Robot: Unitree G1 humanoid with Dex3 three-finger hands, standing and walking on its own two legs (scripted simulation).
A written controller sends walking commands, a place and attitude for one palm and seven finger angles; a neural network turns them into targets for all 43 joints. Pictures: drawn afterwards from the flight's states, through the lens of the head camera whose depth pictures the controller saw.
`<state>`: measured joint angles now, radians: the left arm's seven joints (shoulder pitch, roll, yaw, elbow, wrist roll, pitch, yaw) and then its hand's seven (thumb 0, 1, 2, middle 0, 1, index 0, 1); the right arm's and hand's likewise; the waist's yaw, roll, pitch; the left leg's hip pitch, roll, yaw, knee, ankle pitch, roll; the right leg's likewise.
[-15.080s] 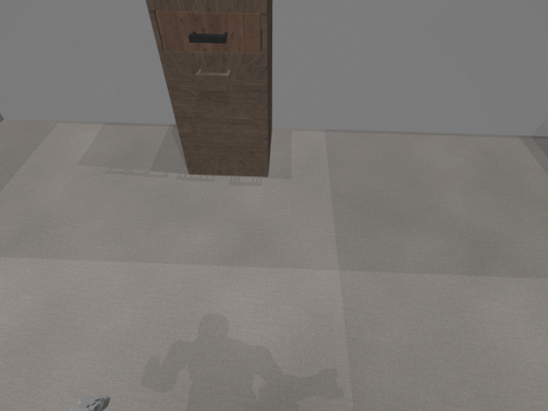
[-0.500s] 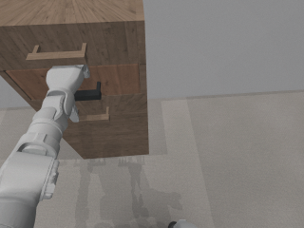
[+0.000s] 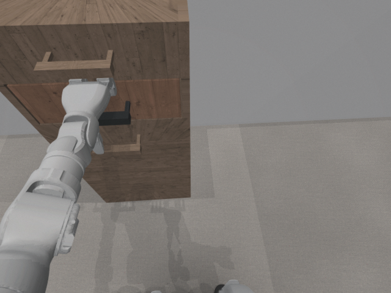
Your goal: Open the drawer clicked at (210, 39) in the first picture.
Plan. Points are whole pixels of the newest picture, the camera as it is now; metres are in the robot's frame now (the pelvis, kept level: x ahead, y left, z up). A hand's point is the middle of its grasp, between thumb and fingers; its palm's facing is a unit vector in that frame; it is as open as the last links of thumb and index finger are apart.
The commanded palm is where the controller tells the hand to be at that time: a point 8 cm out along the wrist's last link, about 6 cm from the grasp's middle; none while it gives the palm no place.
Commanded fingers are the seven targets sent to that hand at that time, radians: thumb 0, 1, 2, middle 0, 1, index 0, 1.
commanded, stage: lower the fingers behind the handle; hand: left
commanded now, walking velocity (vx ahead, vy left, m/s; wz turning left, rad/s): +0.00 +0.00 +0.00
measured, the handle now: (102, 112) +0.54 +0.21 +0.00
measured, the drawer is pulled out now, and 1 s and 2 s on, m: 0.00 0.00 0.00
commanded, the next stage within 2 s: close the thumb around the handle in 1.06 s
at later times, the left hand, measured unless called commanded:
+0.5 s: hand (98, 128) +0.49 +0.22 +0.00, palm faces -0.07 -0.02 -1.00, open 13.8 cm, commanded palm +0.48 +0.21 +0.04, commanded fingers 0.00 -0.50 0.30 -0.30 -1.20 -0.30 -1.20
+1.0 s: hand (102, 131) +0.49 +0.21 -0.02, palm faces -0.04 -0.03 -1.00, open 13.7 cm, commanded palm +0.48 +0.21 +0.03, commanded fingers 0.00 -0.50 0.30 -0.30 -1.20 -0.30 -1.20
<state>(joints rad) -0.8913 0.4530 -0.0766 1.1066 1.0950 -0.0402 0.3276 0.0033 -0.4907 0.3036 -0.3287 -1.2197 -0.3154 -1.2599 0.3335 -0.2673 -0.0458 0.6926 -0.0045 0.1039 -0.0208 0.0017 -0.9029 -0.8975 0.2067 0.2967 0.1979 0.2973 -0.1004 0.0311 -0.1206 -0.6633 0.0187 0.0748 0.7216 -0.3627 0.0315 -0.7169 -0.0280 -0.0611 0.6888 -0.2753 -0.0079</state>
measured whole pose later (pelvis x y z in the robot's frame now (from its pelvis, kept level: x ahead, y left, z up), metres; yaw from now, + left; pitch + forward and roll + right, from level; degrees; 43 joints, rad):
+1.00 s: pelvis +0.00 +0.01 -0.02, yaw +1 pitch +23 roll -2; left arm -0.90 0.44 -0.07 1.16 1.10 -0.03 0.42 0.00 -0.49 0.30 -0.34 -1.22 -0.33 -1.25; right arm 0.33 -0.25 -0.04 0.73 -0.03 0.10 0.00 0.00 -0.90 -0.90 0.21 0.30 0.20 0.30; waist -0.13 0.05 -0.14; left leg -0.87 0.02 0.05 0.91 -0.44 0.04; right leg -0.90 -0.03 -0.08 0.84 -0.33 0.00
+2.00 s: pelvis +0.00 +0.00 -0.02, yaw +0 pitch +23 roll -1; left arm -0.85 0.46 -0.05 1.13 1.11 -0.07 0.40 -0.01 0.69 0.85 -0.38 -1.35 -0.41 -1.34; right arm 0.33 -0.27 -0.05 0.72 -0.04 0.09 -0.01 0.00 -0.90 -0.90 0.21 0.30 0.20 0.30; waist -0.13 0.05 -0.14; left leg -0.85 0.03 0.05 0.89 -0.44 0.03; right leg -0.89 -0.03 -0.07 0.84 -0.34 -0.01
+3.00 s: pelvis +0.02 +0.00 -0.02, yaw +0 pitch +21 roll -1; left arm -0.73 0.43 -0.03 1.03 1.11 -0.06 0.38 0.00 0.72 0.81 -0.36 -1.34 -0.40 -1.34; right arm 0.30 -0.25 -0.07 0.71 -0.04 0.12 -0.01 0.00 -0.90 -0.90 0.21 0.30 0.20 0.30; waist -0.09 0.05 -0.14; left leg -0.77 0.03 0.05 0.85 -0.45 0.02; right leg -0.82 -0.01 -0.06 0.81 -0.35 -0.01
